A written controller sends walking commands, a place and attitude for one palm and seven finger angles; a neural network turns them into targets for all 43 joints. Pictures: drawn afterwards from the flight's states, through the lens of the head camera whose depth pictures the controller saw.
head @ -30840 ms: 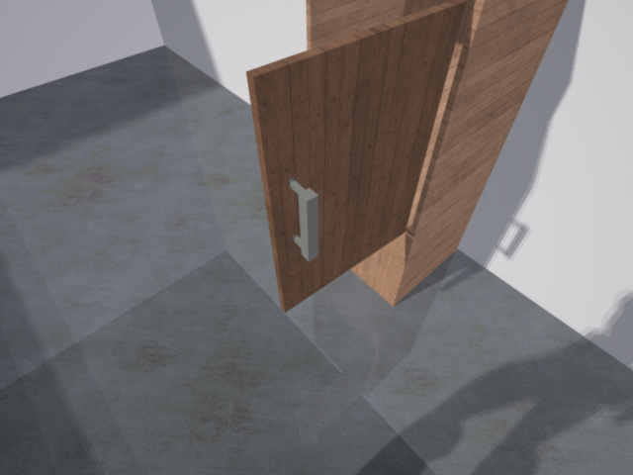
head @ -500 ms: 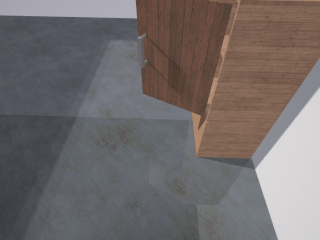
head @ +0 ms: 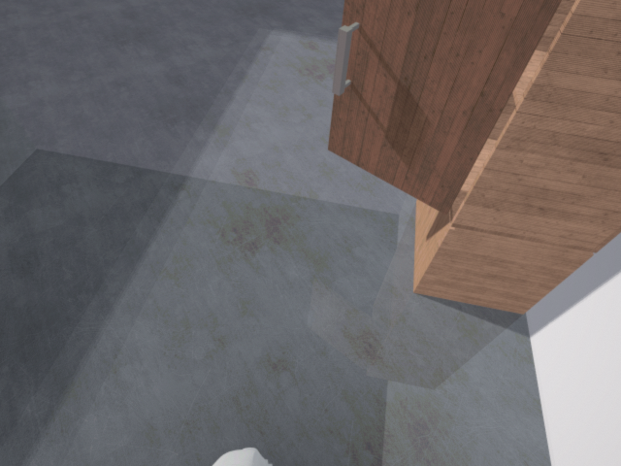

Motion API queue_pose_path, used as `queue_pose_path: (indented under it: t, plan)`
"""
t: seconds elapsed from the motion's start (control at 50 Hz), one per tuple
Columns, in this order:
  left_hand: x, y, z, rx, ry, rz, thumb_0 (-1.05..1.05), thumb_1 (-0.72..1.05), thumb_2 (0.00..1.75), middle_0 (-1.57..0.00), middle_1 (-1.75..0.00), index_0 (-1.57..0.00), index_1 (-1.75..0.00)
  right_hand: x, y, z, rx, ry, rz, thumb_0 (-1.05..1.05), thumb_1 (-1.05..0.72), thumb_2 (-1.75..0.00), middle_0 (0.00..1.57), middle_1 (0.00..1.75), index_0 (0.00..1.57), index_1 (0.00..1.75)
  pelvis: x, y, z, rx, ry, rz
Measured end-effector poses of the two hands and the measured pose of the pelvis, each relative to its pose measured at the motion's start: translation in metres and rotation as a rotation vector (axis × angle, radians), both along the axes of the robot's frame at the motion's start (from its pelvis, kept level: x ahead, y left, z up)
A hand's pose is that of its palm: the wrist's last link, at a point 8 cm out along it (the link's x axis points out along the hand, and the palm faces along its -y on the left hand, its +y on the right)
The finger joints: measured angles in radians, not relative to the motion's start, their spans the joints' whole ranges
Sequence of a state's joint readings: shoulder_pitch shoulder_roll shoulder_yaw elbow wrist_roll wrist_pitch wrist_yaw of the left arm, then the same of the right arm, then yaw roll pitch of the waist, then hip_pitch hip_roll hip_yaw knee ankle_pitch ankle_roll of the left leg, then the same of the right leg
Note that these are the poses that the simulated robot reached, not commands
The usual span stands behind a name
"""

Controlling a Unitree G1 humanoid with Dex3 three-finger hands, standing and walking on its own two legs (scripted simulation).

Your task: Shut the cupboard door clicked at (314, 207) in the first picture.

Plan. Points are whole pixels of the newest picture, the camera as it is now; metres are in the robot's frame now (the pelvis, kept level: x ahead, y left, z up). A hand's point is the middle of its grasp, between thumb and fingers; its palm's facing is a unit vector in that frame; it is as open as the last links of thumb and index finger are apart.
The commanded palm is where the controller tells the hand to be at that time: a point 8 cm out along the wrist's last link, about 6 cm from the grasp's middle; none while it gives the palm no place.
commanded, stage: walk to a spot facing it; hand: left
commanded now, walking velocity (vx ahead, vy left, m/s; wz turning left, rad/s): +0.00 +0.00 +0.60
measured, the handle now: (346, 59) +0.98 -0.06 +0.00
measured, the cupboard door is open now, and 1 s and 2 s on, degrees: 63 63 63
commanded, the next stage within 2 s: turn to face it in 1.62 s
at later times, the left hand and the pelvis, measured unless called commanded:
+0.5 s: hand out of the picture +0.00 +0.16 -0.13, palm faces +0.31 -0.90 -0.31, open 7.4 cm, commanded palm none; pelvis -0.01 -0.06 +0.02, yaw +20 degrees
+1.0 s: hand out of the picture -0.03 +0.20 -0.13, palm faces +0.59 -0.76 -0.27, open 7.4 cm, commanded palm none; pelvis +0.04 -0.03 +0.02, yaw +37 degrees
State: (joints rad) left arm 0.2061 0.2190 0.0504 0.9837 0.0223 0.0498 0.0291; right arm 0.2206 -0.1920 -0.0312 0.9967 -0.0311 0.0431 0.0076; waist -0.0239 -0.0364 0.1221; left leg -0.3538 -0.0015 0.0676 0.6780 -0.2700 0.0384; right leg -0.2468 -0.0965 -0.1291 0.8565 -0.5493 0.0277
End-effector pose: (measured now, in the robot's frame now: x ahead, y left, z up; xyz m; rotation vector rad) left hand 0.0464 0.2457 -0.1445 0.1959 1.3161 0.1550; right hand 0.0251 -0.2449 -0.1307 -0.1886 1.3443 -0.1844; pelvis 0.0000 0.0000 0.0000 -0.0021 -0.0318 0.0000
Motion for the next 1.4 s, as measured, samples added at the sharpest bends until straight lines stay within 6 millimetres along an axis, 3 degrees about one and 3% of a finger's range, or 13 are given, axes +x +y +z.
queue_pose_path:
  t: [0.16,0.32,0.42,0.5,0.6,0.74,0.8,0.88,1.0,1.08,1.14,1.28,1.4]
  plan:
    - [-0.007,0.007,0.026,0.023,-0.045,0.080,0.01,0.90,0.90,-0.20,-0.30,-0.20,-0.30,0.005,0.010,0.012,0.023,0.023,0.083,0.01,-0.90,-0.90,0.20,0.30,0.20,0.30,-0.009,-0.005,0.018,-0.020,0.048,0.089]
    - [-0.010,-0.011,0.044,0.076,-0.158,0.165,0.00,0.90,0.90,-0.20,-0.30,-0.20,-0.30,0.032,-0.029,0.006,0.021,0.008,0.176,0.01,-0.90,-0.90,0.20,0.30,0.20,0.30,-0.015,-0.038,0.017,-0.025,0.062,0.214]
    - [-0.043,-0.031,0.049,0.114,-0.148,0.239,0.00,0.90,0.90,-0.20,-0.30,-0.20,-0.30,0.069,-0.055,0.002,0.014,-0.033,0.241,0.01,-0.90,-0.90,0.20,0.30,0.20,0.30,-0.017,-0.057,0.014,0.009,0.049,0.283]
    - [-0.069,-0.046,0.050,0.102,-0.102,0.295,0.00,0.90,0.90,-0.20,-0.30,-0.20,-0.30,0.097,-0.058,0.011,0.018,-0.075,0.296,0.01,-0.91,-0.90,0.20,0.30,0.20,0.30,-0.014,-0.063,0.020,0.027,0.041,0.342]
    - [-0.099,-0.059,0.043,0.068,-0.090,0.390,0.00,0.90,0.90,-0.20,-0.30,-0.21,-0.30,0.127,-0.040,0.017,0.018,-0.081,0.413,0.01,-0.91,-0.90,0.20,0.29,0.20,0.30,-0.014,-0.063,0.021,0.036,0.043,0.429]
    - [-0.168,-0.057,0.015,0.014,-0.026,0.568,0.00,0.90,0.90,-0.21,-0.30,-0.21,-0.30,0.176,0.027,0.020,0.026,-0.181,0.618,0.01,-0.91,-0.90,0.20,0.30,0.20,0.30,-0.014,-0.042,0.006,0.016,0.048,0.534]
    - [-0.184,-0.051,0.014,0.011,0.040,0.596,0.01,0.90,0.90,-0.20,-0.30,-0.20,-0.30,0.183,0.046,0.025,0.038,-0.222,0.655,0.01,-0.90,-0.90,0.20,0.30,0.20,0.30,-0.009,-0.036,0.008,0.014,0.040,0.550]
    - [-0.170,-0.037,0.027,0.027,0.007,0.623,0.01,0.90,0.90,-0.20,-0.30,-0.20,-0.30,0.178,0.051,0.026,0.044,-0.174,0.677,0.00,-0.90,-0.90,0.20,0.30,0.20,0.30,0.005,-0.031,0.016,0.004,0.035,0.591]
    - [-0.111,-0.016,0.045,0.079,-0.109,0.621,0.01,0.90,0.90,-0.20,-0.30,-0.20,-0.30,0.178,0.041,0.010,0.055,-0.028,0.676,0.01,-0.90,-0.90,0.20,0.30,0.20,0.30,0.041,-0.026,0.018,0.007,0.035,0.641]
    - [-0.073,-0.011,0.042,0.136,-0.186,0.632,0.01,0.90,0.90,-0.20,-0.30,-0.20,-0.30,0.202,0.033,-0.013,0.055,0.043,0.683,0.01,-0.90,-0.90,0.20,0.30,0.20,0.30,0.076,-0.025,0.002,0.017,0.036,0.695]
    - [-0.063,-0.021,0.045,0.138,-0.190,0.691,0.00,0.90,0.90,-0.20,-0.30,-0.20,-0.30,0.233,0.042,-0.013,0.042,0.060,0.728,0.01,-0.90,-0.90,0.20,0.30,0.20,0.30,0.092,-0.020,0.006,0.010,0.026,0.744]
    - [-0.062,-0.055,0.042,0.040,-0.096,0.849,0.00,0.92,0.90,-0.20,-0.30,-0.20,-0.30,0.314,0.109,0.017,0.066,-0.032,0.829,0.01,-0.91,-0.90,0.20,0.30,0.20,0.30,0.130,0.006,0.026,-0.005,0.046,0.855]
    - [-0.082,-0.071,0.031,-0.040,-0.011,0.992,0.00,0.92,0.90,-0.20,-0.30,-0.21,-0.30,0.372,0.207,0.028,0.098,-0.101,1.005,0.01,-0.91,-0.90,0.20,0.29,0.19,0.30,0.151,0.042,0.026,-0.022,0.044,0.946]
